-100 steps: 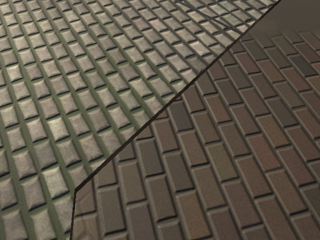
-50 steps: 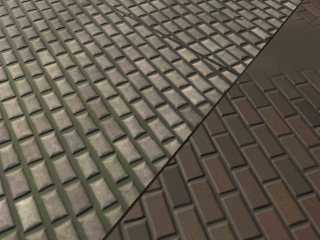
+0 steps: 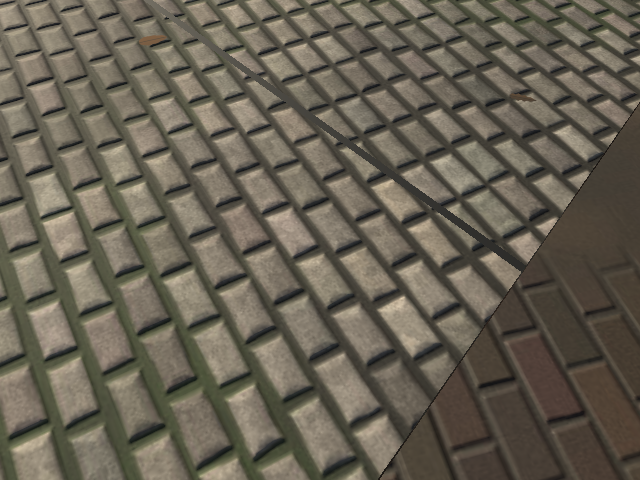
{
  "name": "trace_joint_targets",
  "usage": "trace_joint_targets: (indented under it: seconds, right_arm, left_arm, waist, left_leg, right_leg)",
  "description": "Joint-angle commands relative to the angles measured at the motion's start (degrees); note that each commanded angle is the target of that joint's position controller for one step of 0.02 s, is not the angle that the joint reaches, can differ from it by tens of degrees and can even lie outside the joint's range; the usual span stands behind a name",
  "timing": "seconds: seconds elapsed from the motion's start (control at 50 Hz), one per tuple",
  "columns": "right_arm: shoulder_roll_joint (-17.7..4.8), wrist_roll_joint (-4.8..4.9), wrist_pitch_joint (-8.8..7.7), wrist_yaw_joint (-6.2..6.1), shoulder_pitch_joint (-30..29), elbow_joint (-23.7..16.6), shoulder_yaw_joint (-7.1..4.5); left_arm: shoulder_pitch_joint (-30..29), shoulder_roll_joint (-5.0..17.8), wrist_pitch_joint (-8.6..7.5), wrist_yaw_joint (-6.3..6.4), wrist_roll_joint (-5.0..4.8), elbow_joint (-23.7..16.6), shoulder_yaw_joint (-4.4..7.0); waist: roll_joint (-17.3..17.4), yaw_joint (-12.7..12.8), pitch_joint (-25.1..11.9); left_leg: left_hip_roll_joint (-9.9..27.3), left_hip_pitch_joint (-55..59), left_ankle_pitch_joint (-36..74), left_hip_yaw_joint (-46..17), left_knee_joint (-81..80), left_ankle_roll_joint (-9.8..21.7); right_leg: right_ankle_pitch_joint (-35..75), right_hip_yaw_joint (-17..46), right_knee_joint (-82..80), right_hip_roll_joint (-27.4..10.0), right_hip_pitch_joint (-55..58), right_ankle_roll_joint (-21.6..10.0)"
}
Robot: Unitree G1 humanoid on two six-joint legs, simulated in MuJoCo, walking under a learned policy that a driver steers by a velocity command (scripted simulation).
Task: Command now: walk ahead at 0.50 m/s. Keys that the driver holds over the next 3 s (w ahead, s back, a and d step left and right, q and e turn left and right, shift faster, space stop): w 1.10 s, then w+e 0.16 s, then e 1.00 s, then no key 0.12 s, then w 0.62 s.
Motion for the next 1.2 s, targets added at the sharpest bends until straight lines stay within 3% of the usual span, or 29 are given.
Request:
trace_joint_targets:
  seconds: [0.02,0.1,0.14,0.24,0.26,0.28,0.3,0.32,0.34,0.36,0.38,0.4,0.42,0.46,0.54,0.6,0.68,0.74,0.78,0.8,0.82,0.84,0.86,0.88,0.9,0.94,1.0,1.08,1.2]
  right_arm:
    - [-4.91,-0.31,-0.16,-0.46,2.19,-0.70,-1.13]
    - [-9.26,0.15,-0.03,-1.80,2.09,-0.18,-2.27]
    - [-10.67,0.34,-0.28,-2.02,2.14,0.00,-2.67]
    - [-9.65,0.72,0.00,-2.22,0.97,0.13,-2.23]
    - [-8.11,0.42,0.51,-2.31,1.21,0.15,-1.71]
    - [-5.24,-0.19,1.05,-2.30,1.46,0.09,-0.80]
    - [-0.72,-0.76,1.14,-1.92,-0.53,-1.17,0.50]
    - [3.19,0.63,0.17,-1.15,6.38,-1.46,1.37]
    - [0.29,4.40,-0.41,-0.54,10.15,-2.76,1.08]
    - [-3.67,4.72,-0.19,-0.69,4.62,-4.30,0.56]
    - [-4.85,3.17,0.34,-1.20,1.30,-4.94,0.47]
    - [-4.85,1.59,0.96,-1.81,1.92,-4.61,0.35]
    - [-5.44,1.33,1.26,-1.81,3.56,-4.72,0.12]
    - [-4.22,1.26,1.56,-1.91,1.32,-5.85,0.64]
    - [-1.89,0.38,0.96,-1.75,-5.56,-8.08,1.46]
    - [0.28,1.24,0.83,-0.80,-11.30,-9.75,2.27]
    - [0.76,2.05,0.23,0.81,-16.27,-11.25,2.70]
    - [-1.38,1.93,-0.48,1.66,-13.84,-11.33,1.97]
    - [-6.10,1.89,-0.40,1.28,1.31,-6.99,-0.46]
    - [-10.99,0.96,-0.24,0.68,12.12,-4.08,-2.02]
    - [-15.76,-0.13,0.24,0.18,18.41,-2.25,-3.03]
    - [-12.24,-0.01,0.14,-0.12,16.81,-2.15,-1.69]
    - [-9.54,0.64,-0.13,-0.28,10.80,-2.44,-0.81]
    - [-6.84,0.87,-0.56,-0.20,6.31,-2.87,-0.04]
    - [-4.58,0.24,-1.13,0.28,3.73,-2.35,0.50]
    - [-1.97,-0.36,-1.71,0.99,1.83,-1.14,1.18]
    - [-3.95,0.12,-1.84,0.15,5.58,1.36,0.86]
    - [-6.82,0.09,-1.16,-1.41,9.78,2.18,0.38]
    - [-8.91,0.59,-0.96,-2.27,14.90,4.05,-0.31]
  left_arm:
    - [-0.49,1.60,0.17,0.31,0.64,-3.04,0.90]
    - [-4.95,0.33,1.51,0.23,1.60,-3.50,0.06]
    - [-7.72,1.83,1.81,0.09,1.33,-3.61,0.27]
    - [-5.79,4.48,2.18,-0.52,0.19,-1.86,1.68]
    - [-0.40,4.91,2.21,-0.61,0.13,0.70,2.43]
    - [8.51,5.66,1.94,-1.05,0.45,4.55,3.45]
    - [15.65,6.84,1.30,-1.75,1.97,7.22,3.33]
    - [12.84,7.86,0.38,-2.28,2.89,5.99,1.57]
    - [7.46,8.85,-0.24,-3.15,2.60,5.52,1.89]
    - [1.71,6.26,-0.69,-3.60,1.74,4.05,0.97]
    - [-2.40,4.12,-0.70,-3.55,2.01,3.32,0.03]
    - [-6.30,2.79,-0.55,-3.24,2.68,2.71,-0.78]
    - [-7.72,3.41,-0.62,-2.57,3.02,2.68,-0.91]
    - [-2.87,2.19,-0.99,-1.19,3.29,4.35,-1.43]
    - [6.16,3.36,-1.14,0.90,2.97,5.83,-1.02]
    - [10.12,2.63,-0.59,1.27,2.30,6.05,-1.01]
    - [13.52,3.00,0.82,1.03,2.00,6.48,-0.62]
    - [11.94,4.28,1.31,1.11,1.72,6.06,0.04]
    - [9.24,4.46,1.42,1.54,1.99,5.35,0.17]
    - [8.01,3.26,0.95,1.54,2.01,3.37,-0.09]
    - [11.35,-2.46,-0.84,1.00,2.06,1.95,-1.50]
    - [7.90,1.26,-2.71,0.00,1.72,2.41,-0.05]
    - [3.37,3.71,-3.38,-0.41,0.19,0.33,0.87]
    - [-0.53,3.77,-3.34,-0.09,-0.13,-1.09,0.99]
    - [-1.60,3.00,-2.65,0.53,0.16,-1.51,1.45]
    - [2.08,0.84,-0.46,1.27,0.38,-0.84,1.81]
    - [-0.58,0.88,0.75,1.53,0.69,-1.88,2.21]
    - [-9.20,0.99,0.77,1.04,1.88,-4.58,2.22]
    - [-18.66,0.76,0.65,-0.38,0.81,-7.34,1.60]
  waist:
    - [9.63,0.49,-5.53]
    - [10.84,1.77,-2.55]
    - [11.52,1.78,-3.06]
    - [9.70,5.27,-2.51]
    - [7.79,7.47,-3.46]
    - [1.80,10.96,-5.03]
    - [-11.43,12.72,-3.15]
    - [-18.95,5.32,-3.01]
    - [-16.78,1.49,-3.95]
    - [-8.09,1.10,0.53]
    - [-2.64,1.16,2.12]
    - [-2.24,-0.87,1.58]
    - [-5.52,-2.48,1.67]
    - [-4.29,-1.02,1.73]
    - [0.85,2.44,-1.41]
    - [-0.03,4.67,-1.02]
    - [-2.56,5.42,2.30]
    - [-6.59,1.46,0.24]
    - [-7.43,-6.86,-8.21]
    - [-2.05,-10.05,-16.06]
    - [15.60,-8.29,-25.80]
    - [15.78,-8.55,-24.86]
    - [13.50,-6.50,-14.89]
    - [7.58,-4.29,-9.58]
    - [5.27,-1.92,-6.07]
    - [7.35,1.93,-4.56]
    - [6.73,2.62,-1.31]
    - [5.72,0.67,-0.06]
    - [5.86,-2.80,1.46]
  left_leg:
    - [13.92,10.75,7.26,-13.69,-11.50,-0.55]
    - [13.32,1.06,6.23,-8.71,-13.03,-0.46]
    - [13.41,0.35,6.65,-7.88,-11.87,-1.10]
    - [14.91,-2.48,-1.99,-8.09,-2.63,-3.27]
    - [13.21,-5.38,-3.95,-6.91,4.30,-4.03]
    - [8.52,-8.21,-1.63,-3.30,21.36,-5.43]
    - [3.11,-22.10,-13.04,-0.55,49.13,-8.10]
    - [-0.54,-35.91,-17.90,-6.65,65.34,-7.63]
    - [2.05,-41.65,-11.04,-8.88,70.37,-7.24]
    - [5.60,-44.91,-5.24,-7.21,73.41,-7.69]
    - [7.81,-42.70,0.52,-7.71,71.78,-8.66]
    - [9.13,-38.62,3.53,-6.76,69.78,-9.34]
    - [10.26,-35.38,6.33,-7.18,65.92,-10.53]
    - [10.88,-35.20,8.47,-6.47,61.85,-12.18]
    - [10.59,-38.08,13.99,-4.01,45.72,-13.58]
    - [8.76,-34.07,16.16,-0.71,34.14,-13.50]
    - [6.35,-30.76,12.16,2.30,24.67,-12.15]
    - [2.95,-19.51,6.00,4.62,20.20,-9.26]
    - [-0.04,1.81,8.17,4.15,16.08,-6.23]
    - [9.14,22.43,7.87,-9.00,15.17,-2.29]
    - [23.18,37.87,-5.83,-40.19,2.20,5.77]
    - [24.71,37.32,-7.05,-49.90,-5.40,5.41]
    - [23.80,28.55,-5.36,-39.97,-5.60,3.01]
    - [21.39,19.06,-2.50,-31.04,-6.70,0.94]
    - [19.23,10.77,2.14,-24.83,-8.71,-0.74]
    - [15.56,3.09,4.67,-16.68,-11.80,-2.40]
    - [14.27,2.39,6.43,-11.88,-15.45,-1.71]
    - [14.56,5.36,9.73,-9.64,-16.76,-1.68]
    - [16.51,15.65,13.19,-3.65,-16.48,-3.91]
  right_leg:
    - [1.43,0.80,-1.37,-3.77,-9.04,1.56]
    - [8.44,-1.65,-16.25,-2.64,-3.07,3.77]
    - [13.22,-1.77,-21.27,-2.01,0.02,4.28]
    - [11.55,-3.47,-25.86,-2.14,8.88,3.65]
    - [8.18,-5.07,-26.74,-0.82,14.88,3.60]
    - [4.17,-4.90,-30.57,0.32,21.74,2.99]
    - [1.77,6.72,-32.45,-6.30,25.61,0.73]
    - [12.17,28.50,-37.72,-13.30,25.31,-4.24]
    - [-6.59,44.68,-49.91,-21.40,21.34,-10.70]
    - [-14.50,39.77,-50.96,-21.08,16.39,-11.41]
    - [-13.56,31.46,-49.89,-17.92,10.22,-10.05]
    - [-10.11,24.30,-49.95,-13.14,4.88,-7.94]
    - [-5.81,20.72,-50.66,-11.88,1.77,-7.83]
    - [4.20,15.31,-51.64,-9.90,2.64,-8.40]
    - [26.98,8.64,-51.99,-9.68,14.95,-8.19]
    - [30.56,4.51,-53.71,-8.79,18.97,-7.12]
    - [32.81,2.51,-54.25,-10.63,24.29,-7.89]
    - [51.65,0.17,-48.51,-11.34,25.22,-7.22]
    - [67.61,-2.53,-33.14,-9.07,21.68,-5.07]
    - [54.70,-4.21,-16.74,-5.71,6.26,-2.77]
    - [9.78,-1.44,5.18,5.87,-12.12,0.51]
    - [-6.13,8.38,16.11,6.06,-19.95,-0.27]
    - [-3.98,7.01,18.43,3.09,-25.10,-1.04]
    - [1.01,4.46,15.63,-0.55,-23.61,-1.97]
    - [4.28,3.16,12.64,-2.58,-20.18,-2.29]
    - [7.07,3.72,7.89,-4.32,-13.23,-3.11]
    - [10.88,2.49,2.68,-4.82,-16.74,-2.40]
    - [21.15,1.04,-10.70,-4.72,-21.69,0.36]
    - [26.35,-0.45,-24.45,-2.57,-22.73,0.67]
Next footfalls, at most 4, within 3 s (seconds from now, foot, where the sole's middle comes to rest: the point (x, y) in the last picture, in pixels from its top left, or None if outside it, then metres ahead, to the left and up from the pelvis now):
0.30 right None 0.21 -0.16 -0.79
0.78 left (285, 439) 0.54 0.08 -0.75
1.38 right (396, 315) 0.83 -0.17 -0.75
1.90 left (313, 283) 0.92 0.02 -0.75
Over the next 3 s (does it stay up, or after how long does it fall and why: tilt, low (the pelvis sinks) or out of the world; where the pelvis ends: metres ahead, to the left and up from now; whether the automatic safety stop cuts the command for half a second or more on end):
stays up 0.94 -0.15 0.03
